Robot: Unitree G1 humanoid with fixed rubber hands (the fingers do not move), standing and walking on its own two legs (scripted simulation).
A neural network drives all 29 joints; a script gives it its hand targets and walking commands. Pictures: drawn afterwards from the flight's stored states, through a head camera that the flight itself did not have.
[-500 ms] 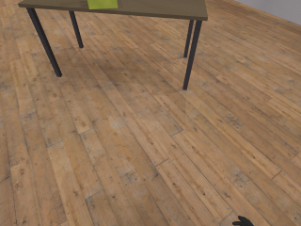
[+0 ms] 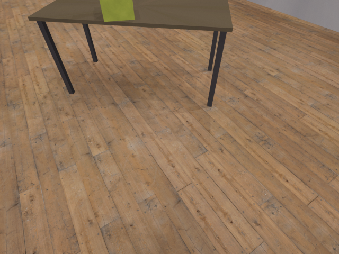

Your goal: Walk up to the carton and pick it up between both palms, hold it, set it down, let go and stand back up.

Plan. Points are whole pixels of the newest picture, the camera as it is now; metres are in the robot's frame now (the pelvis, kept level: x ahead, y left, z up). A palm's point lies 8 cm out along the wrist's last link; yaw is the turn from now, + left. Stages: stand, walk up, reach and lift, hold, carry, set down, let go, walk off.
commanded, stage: stand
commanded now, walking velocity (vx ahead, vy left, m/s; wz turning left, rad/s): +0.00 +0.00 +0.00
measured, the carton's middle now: out of the picture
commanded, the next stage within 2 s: none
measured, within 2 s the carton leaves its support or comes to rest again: neither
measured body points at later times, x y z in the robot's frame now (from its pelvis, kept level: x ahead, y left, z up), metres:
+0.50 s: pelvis +0.00 -0.01 +0.01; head +0.01 -0.01 +0.46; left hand +0.09 +0.29 -0.13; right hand +0.08 -0.29 -0.13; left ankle +0.02 +0.13 -0.74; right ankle +0.01 -0.12 -0.74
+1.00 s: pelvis +0.00 -0.01 +0.01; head +0.01 -0.01 +0.46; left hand +0.08 +0.29 -0.12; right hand +0.09 -0.29 -0.13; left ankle +0.02 +0.13 -0.74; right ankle +0.01 -0.12 -0.74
